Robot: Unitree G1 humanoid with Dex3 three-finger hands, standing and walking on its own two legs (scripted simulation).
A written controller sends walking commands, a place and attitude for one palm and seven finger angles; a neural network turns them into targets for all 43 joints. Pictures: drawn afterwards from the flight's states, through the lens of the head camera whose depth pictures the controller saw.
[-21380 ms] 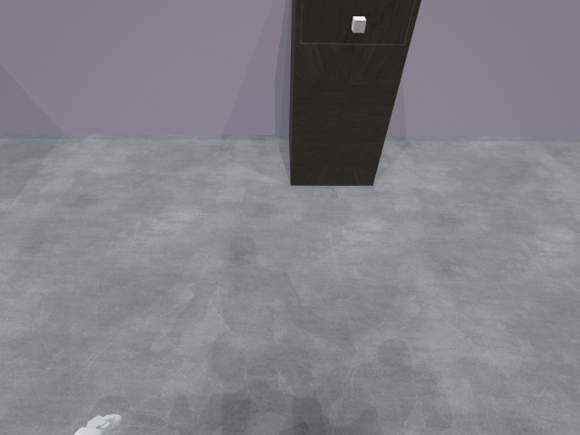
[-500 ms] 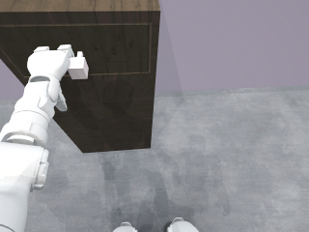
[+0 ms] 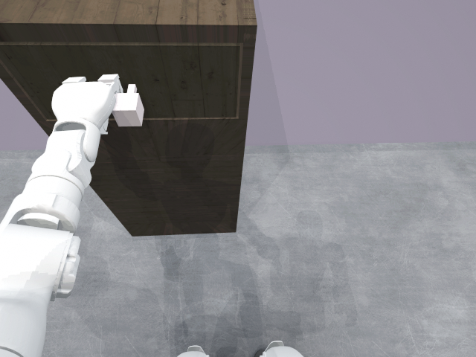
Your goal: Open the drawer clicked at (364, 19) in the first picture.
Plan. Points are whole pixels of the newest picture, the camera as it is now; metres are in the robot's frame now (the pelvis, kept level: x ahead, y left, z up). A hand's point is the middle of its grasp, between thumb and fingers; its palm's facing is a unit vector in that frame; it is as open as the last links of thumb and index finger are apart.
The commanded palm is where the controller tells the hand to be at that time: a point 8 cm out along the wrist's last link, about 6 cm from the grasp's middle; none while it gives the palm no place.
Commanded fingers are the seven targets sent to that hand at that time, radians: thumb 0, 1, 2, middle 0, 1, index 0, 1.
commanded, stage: close the thumb around the handle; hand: left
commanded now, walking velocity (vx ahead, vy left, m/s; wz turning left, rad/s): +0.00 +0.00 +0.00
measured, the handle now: (130, 101) +0.54 +0.18 +0.07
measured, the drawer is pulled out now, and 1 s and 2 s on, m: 0.00 0.03 0.09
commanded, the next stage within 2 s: pull the drawer open in 0.08 s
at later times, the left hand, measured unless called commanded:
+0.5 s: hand (98, 126) +0.50 +0.23 +0.06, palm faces -0.06 -0.03 -1.00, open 5.0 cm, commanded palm +0.46 +0.21 +0.09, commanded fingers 0.00 0.90 0.90 -0.40 -1.35 -0.40 -1.35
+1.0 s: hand (96, 140) +0.47 +0.23 +0.05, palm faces -0.02 -0.05 -1.00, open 5.0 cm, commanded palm +0.43 +0.22 +0.09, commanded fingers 0.00 0.90 0.90 -0.40 -1.35 -0.40 -1.35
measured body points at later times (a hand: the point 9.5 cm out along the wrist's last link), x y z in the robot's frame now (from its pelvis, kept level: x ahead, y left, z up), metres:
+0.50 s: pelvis +0.01 +0.01 +0.00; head +0.11 +0.01 +0.44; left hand +0.50 +0.23 +0.11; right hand +0.01 -0.27 -0.13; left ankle -0.02 +0.09 -0.70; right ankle +0.00 -0.12 -0.70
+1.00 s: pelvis +0.03 +0.01 +0.01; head +0.10 +0.00 +0.45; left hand +0.46 +0.23 +0.11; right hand +0.11 -0.26 -0.12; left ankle -0.02 +0.09 -0.70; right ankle +0.00 -0.12 -0.70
